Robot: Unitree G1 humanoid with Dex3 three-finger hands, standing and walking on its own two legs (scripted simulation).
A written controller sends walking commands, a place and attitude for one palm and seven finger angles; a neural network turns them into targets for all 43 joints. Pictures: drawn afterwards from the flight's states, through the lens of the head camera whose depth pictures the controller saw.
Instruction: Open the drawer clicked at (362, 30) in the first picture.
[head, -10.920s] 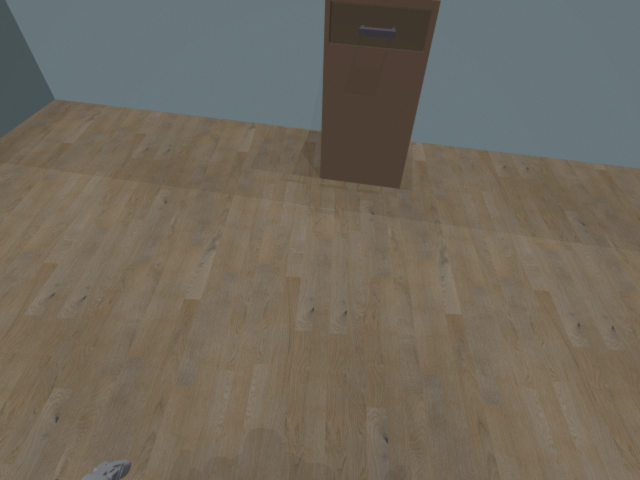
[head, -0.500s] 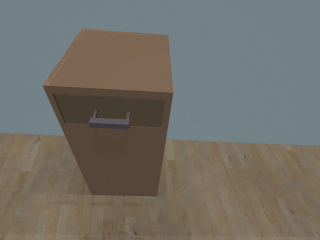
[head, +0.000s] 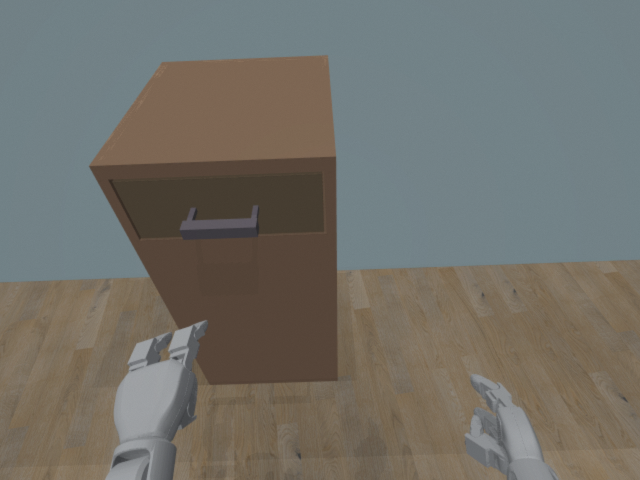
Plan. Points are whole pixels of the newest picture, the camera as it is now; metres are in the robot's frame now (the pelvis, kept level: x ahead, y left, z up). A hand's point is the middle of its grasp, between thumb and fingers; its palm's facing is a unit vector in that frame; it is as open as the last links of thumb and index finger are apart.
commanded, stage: raise the hand with hooked fingers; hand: left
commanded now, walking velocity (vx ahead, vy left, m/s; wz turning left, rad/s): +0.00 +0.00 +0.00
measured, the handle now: (222, 220) +0.53 +0.23 +0.01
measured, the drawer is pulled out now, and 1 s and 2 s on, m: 0.00 0.00 0.00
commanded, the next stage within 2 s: move the hooked fingers above the handle in 1.52 s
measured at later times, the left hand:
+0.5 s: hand (173, 337) +0.28 +0.23 +0.03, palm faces -0.02 -0.15 -0.99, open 11.3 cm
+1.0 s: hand (152, 249) +0.36 +0.26 +0.11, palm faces +0.10 -0.09 -0.99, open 13.7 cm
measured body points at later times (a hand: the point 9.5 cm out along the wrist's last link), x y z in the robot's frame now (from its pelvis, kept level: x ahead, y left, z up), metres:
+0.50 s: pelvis +0.07 -0.01 +0.02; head +0.09 -0.04 +0.46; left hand +0.28 +0.23 +0.09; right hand +0.28 -0.21 -0.08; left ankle +0.08 +0.10 -0.70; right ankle +0.03 -0.10 -0.70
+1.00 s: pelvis +0.08 +0.01 +0.03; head +0.10 -0.02 +0.48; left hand +0.35 +0.26 +0.17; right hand +0.31 -0.20 -0.07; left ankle +0.08 +0.10 -0.70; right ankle +0.03 -0.10 -0.70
